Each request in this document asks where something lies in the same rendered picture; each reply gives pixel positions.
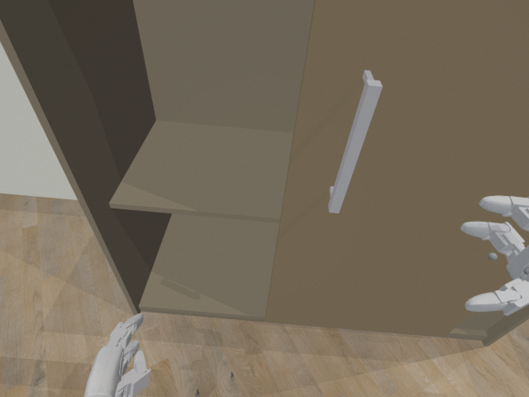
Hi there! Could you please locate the robot right hand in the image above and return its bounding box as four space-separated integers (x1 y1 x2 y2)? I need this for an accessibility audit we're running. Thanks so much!
460 196 529 316

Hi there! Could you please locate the wardrobe door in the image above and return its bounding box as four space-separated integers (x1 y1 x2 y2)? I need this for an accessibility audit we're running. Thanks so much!
264 0 529 337
456 279 512 331

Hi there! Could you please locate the robot left hand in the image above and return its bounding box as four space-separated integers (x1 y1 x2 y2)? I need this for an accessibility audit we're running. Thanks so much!
84 313 150 397

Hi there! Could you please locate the handle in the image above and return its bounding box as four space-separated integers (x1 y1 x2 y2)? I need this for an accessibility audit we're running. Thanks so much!
328 70 383 213

